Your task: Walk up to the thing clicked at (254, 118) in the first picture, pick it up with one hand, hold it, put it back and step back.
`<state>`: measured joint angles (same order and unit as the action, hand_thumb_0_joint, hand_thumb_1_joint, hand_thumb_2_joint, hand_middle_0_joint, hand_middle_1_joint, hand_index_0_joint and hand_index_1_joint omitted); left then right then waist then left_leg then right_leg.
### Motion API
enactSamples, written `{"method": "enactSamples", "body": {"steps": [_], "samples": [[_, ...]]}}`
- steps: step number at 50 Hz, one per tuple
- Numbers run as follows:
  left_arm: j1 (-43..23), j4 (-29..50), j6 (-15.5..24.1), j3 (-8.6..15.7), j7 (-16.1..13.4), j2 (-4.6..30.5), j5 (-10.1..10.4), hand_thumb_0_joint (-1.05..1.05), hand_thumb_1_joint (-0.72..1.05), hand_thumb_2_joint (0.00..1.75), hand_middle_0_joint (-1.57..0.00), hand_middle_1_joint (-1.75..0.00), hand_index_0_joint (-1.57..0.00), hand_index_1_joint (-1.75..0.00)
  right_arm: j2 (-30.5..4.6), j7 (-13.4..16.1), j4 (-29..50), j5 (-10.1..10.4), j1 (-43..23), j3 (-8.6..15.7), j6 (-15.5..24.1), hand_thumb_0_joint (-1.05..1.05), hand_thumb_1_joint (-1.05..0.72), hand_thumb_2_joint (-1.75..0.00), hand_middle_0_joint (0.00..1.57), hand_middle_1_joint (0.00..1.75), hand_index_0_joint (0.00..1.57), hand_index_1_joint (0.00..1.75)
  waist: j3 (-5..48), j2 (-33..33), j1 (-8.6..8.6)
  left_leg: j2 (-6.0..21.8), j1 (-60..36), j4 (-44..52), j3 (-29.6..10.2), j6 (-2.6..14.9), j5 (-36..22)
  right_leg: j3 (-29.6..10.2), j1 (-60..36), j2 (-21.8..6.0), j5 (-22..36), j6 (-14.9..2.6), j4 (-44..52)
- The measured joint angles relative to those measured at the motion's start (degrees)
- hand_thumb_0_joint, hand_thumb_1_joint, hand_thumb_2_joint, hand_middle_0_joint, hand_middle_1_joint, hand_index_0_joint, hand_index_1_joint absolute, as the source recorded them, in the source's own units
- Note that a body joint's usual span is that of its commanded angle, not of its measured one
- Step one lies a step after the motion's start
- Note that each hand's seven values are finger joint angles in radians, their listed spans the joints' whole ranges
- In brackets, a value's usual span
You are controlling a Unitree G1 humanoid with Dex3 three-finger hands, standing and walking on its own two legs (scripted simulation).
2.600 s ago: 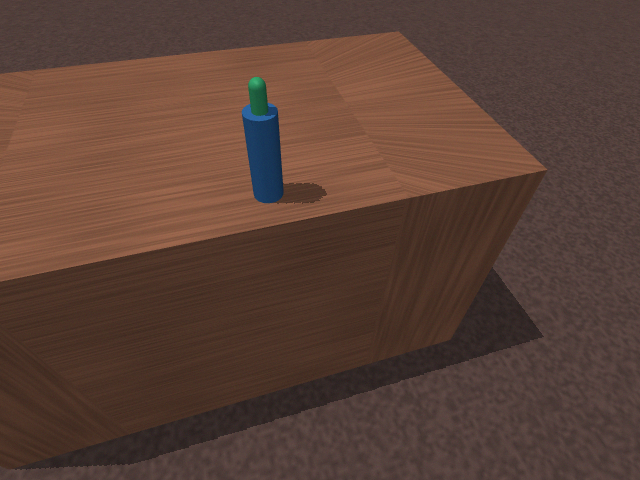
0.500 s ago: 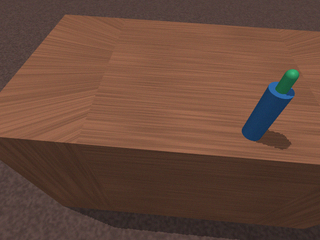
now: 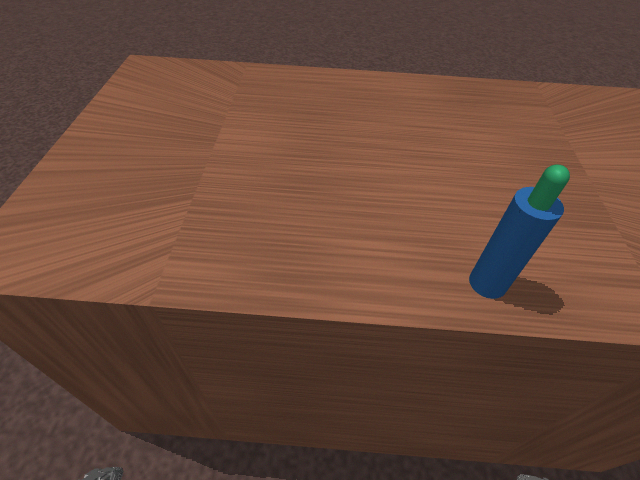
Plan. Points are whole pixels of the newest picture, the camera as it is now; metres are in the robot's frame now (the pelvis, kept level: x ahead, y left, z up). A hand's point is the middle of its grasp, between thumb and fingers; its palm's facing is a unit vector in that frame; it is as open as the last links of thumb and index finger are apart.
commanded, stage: walk up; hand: right
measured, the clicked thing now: (518, 234) +0.41 -0.24 +0.09
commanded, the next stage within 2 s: stand in 0.98 s
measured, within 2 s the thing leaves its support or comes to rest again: neither
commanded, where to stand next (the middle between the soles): +0.03 -0.01 m, yaw -3 degrees
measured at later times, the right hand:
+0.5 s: hand out of the picture +0.07 -0.27 -0.15, palm faces -0.03 +0.94 -0.35, open 7.4 cm
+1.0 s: hand out of the picture +0.09 -0.26 -0.15, palm faces -0.03 +0.94 -0.35, open 7.4 cm
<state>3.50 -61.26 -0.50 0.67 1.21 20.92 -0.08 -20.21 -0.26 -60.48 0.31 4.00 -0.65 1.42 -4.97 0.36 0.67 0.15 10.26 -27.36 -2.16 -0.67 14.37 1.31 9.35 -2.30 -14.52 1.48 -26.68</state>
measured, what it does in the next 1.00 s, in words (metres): stands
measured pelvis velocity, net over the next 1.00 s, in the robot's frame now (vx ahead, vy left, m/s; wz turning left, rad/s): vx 0.00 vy -0.01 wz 0.00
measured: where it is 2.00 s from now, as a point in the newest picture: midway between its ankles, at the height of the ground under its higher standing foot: outside the picture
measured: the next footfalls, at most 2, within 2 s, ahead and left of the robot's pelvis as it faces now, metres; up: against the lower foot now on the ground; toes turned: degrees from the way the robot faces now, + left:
none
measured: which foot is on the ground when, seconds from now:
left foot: down 0.00-1.00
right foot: down 0.00-1.00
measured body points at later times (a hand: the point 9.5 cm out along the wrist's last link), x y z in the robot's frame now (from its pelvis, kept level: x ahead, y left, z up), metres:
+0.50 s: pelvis -0.01 -0.01 +0.01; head +0.00 -0.01 +0.46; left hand +0.07 +0.29 -0.13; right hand +0.07 -0.32 -0.12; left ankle +0.01 +0.13 -0.74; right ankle +0.00 -0.14 -0.74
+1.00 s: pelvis +0.00 -0.01 +0.01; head +0.01 -0.01 +0.46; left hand +0.08 +0.29 -0.13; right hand +0.09 -0.31 -0.12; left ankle +0.01 +0.13 -0.74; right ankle +0.00 -0.14 -0.74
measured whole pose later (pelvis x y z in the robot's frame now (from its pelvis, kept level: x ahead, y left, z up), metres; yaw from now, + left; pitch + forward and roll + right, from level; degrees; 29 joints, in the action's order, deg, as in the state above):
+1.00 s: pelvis +0.00 -0.01 +0.01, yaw +0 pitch -2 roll +0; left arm 4.7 -65.0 -0.8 2.5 1.2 19.5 -0.7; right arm -19.8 -0.1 -64.6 -0.5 5.4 0.1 1.1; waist -3.0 0.1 0.4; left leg 1.3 7.3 -19.5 -2.8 -1.8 10.2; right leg 2.0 6.4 -1.2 -10.6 0.6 -19.2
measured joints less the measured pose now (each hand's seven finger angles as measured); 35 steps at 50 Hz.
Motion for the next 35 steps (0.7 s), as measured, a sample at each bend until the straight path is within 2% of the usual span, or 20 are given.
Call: {"method": "enactSamples", "body": {"steps": [12,35], "samples": [[-0.11,-3.79,-0.18,0.98,0.19,-1.12,-0.37,0.0,0.9,0.9,-0.21,-0.3,-0.2,-0.3,-0.21,-0.07,-4.2,-0.52,0.71,0.59,-0.25,0.0,-0.91,-0.9,0.2,0.3,0.2,0.3,1.1,-0.39,-0.45,0.68,-2.67,6.66,-0.58,-0.86,-4.04,0.69,-2.51,0.65,3.53,-0.64,5.98],[1.59,-4.69,-0.42,2.05,0.23,-1.53,-0.68,0.0,0.9,0.9,-0.21,-0.3,-0.2,-0.3,0.37,0.13,-4.96,-0.84,2.22,0.77,-0.23,0.0,-0.91,-0.9,0.2,0.3,0.2,0.3,2.06,-0.31,-0.37,1.32,-2.39,7.52,-0.75,-1.28,-4.5,0.87,-2.46,1.3,4.28,-1.06,7.36]]}}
